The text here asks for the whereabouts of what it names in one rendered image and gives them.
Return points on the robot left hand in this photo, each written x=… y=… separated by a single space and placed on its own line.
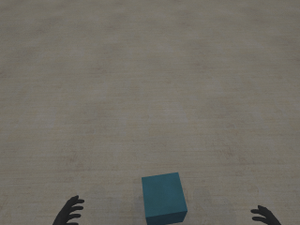
x=64 y=215

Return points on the carton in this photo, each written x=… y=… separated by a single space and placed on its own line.
x=163 y=198

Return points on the robot right hand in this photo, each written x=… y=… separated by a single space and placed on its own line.
x=268 y=218

